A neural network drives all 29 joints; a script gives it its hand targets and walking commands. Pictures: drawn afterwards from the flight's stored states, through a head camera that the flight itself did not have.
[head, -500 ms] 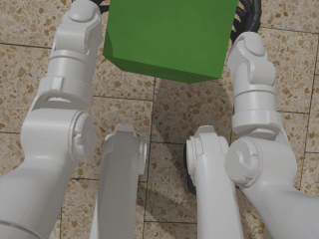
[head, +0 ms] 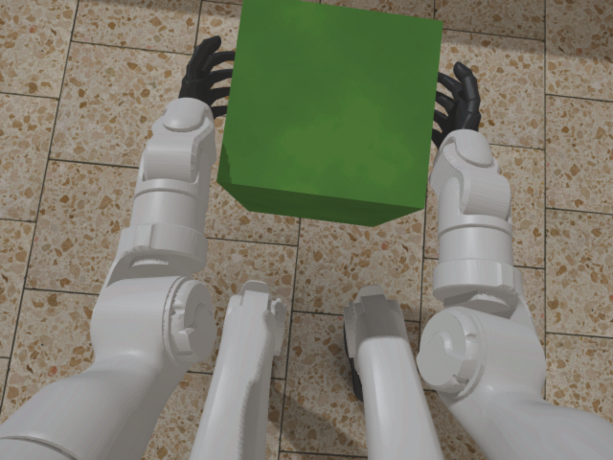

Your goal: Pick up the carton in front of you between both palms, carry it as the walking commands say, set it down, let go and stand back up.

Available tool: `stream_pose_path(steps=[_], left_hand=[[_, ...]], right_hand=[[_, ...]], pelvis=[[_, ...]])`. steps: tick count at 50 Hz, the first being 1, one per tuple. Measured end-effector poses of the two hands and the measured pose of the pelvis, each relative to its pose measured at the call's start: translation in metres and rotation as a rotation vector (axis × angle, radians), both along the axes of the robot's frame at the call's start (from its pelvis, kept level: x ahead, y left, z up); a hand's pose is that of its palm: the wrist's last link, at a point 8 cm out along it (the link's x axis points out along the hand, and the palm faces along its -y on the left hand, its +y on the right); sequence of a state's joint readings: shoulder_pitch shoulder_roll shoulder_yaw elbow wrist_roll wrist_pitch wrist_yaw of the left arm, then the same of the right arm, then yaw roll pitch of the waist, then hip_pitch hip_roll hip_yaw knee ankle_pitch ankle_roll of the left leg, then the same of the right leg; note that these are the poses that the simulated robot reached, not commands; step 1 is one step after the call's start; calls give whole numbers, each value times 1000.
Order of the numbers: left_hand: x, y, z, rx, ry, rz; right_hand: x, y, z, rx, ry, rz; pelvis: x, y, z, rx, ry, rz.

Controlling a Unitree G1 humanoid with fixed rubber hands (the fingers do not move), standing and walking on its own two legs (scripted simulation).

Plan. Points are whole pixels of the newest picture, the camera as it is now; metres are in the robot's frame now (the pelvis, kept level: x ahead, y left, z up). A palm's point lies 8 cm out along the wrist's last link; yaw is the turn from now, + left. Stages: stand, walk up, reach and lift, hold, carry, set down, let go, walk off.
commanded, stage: reach and lift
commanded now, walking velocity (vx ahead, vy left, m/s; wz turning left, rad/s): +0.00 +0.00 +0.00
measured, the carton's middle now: (323, 137) +0.50 +0.00 -0.13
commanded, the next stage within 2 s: none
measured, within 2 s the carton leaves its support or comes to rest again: neither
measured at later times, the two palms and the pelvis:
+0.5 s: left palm (145, 82) +0.44 +0.15 +0.10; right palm (562, 112) +0.44 -0.15 +0.11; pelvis +0.05 +0.00 +0.14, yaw +1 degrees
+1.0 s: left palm out of the picture +0.39 +0.15 +0.25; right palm out of the picture +0.40 -0.15 +0.26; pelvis +0.10 -0.01 +0.25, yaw +1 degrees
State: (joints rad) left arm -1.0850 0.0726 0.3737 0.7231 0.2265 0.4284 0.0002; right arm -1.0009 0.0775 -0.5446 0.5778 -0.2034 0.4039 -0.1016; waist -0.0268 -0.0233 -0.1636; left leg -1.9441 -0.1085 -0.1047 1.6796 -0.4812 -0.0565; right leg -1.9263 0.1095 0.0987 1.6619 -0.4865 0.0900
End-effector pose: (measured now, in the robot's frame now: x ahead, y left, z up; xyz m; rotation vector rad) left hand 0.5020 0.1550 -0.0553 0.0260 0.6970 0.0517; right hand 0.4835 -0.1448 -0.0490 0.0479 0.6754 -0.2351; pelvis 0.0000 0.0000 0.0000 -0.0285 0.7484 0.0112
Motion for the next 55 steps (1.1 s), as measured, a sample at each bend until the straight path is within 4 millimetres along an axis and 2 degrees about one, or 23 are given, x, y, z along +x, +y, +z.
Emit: stream_pose_path(steps=[16,38,47,55], left_hand=[[-37,-5,107,-11,8,38],[-87,-6,238,-8,2,79],[-105,-7,289,-7,-10,95],[-120,-9,327,17,-26,91]], right_hand=[[-30,-5,106,12,6,17],[-67,-7,237,11,0,61],[-81,-7,288,-4,-11,89],[-91,-10,326,-23,-26,120]], pelvis=[[33,-1,91,11,-133,1],[77,-7,207,29,-426,2],[94,-8,242,34,-589,5],[99,-9,256,36,-727,5]])
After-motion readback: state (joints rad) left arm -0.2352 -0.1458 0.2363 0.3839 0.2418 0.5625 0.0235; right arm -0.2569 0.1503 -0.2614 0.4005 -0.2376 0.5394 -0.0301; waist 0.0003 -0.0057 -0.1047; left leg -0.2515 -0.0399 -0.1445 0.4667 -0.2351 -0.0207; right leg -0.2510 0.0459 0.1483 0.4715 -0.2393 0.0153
